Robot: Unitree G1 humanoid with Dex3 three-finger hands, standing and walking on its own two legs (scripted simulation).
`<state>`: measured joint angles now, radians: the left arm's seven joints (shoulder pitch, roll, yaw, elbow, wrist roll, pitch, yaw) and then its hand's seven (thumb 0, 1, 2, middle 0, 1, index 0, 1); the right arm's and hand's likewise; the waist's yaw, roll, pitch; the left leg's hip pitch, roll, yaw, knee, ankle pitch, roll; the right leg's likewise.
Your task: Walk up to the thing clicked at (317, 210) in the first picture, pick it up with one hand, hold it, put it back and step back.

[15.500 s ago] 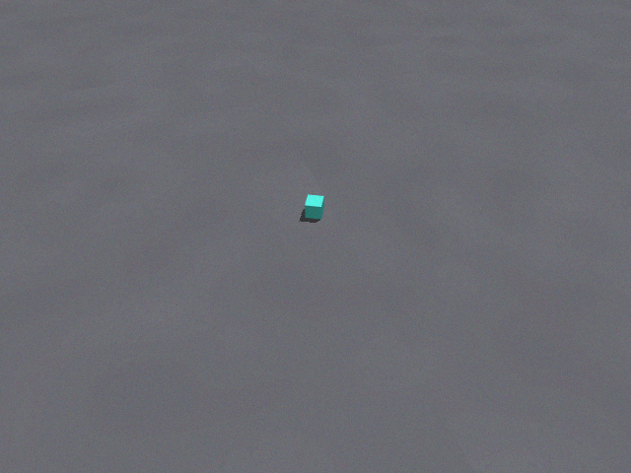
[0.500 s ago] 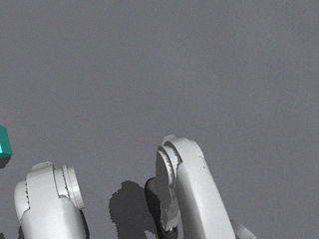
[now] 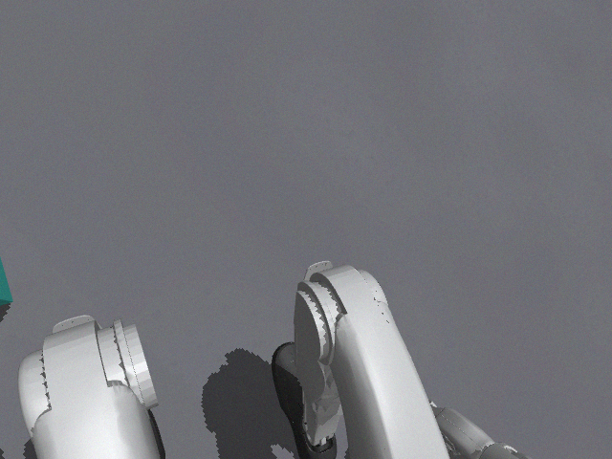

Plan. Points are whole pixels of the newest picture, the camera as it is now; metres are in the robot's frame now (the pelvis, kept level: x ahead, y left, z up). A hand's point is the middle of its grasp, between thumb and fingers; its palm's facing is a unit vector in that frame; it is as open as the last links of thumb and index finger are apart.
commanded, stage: close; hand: left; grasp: from above
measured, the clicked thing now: out of the picture +0.38 +0.34 -0.25
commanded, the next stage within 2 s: settle in 1.04 s
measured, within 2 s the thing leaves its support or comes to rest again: leaves its support in 1.48 s
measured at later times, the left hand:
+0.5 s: hand out of the picture +0.37 +0.34 -0.23, palm faces -0.45 -0.17 -0.87, open 11.7 cm
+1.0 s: hand out of the picture +0.37 +0.34 -0.22, palm faces -0.45 -0.15 -0.88, open 11.2 cm
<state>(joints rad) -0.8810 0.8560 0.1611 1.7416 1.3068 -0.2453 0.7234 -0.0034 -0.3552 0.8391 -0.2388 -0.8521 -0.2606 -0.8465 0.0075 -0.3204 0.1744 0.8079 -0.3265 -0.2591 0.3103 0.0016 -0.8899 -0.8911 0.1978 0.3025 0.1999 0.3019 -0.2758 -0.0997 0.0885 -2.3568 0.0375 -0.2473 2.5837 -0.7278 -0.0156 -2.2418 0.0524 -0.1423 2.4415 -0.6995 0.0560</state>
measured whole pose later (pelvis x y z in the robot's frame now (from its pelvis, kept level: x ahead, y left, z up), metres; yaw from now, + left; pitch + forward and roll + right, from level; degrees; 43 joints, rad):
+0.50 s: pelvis +0.00 +0.00 +0.00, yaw +0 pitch +26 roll -11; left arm -0.87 0.87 0.18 1.73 1.31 -0.31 0.67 0.00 -0.17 0.76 -0.36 -0.74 -0.43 -0.74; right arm 0.05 -0.31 0.19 0.80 -0.32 -0.22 0.29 0.00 -0.89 -0.89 0.20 0.30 0.20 0.30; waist -0.27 -0.09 0.09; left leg -2.35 0.04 -0.25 2.59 -0.72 -0.02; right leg -2.24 0.05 -0.15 2.45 -0.69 0.05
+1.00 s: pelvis +0.00 +0.00 +0.00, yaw +1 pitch +27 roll -11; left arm -0.89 0.86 0.16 1.73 1.30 -0.29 0.68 0.00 -0.18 0.76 -0.50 -0.69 -0.53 -0.69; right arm 0.03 -0.32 0.17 0.79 -0.33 -0.23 0.29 0.00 -0.89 -0.89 0.20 0.30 0.20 0.30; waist -0.26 -0.09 0.08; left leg -2.36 0.04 -0.24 2.58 -0.72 -0.02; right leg -2.25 0.05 -0.14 2.45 -0.69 0.05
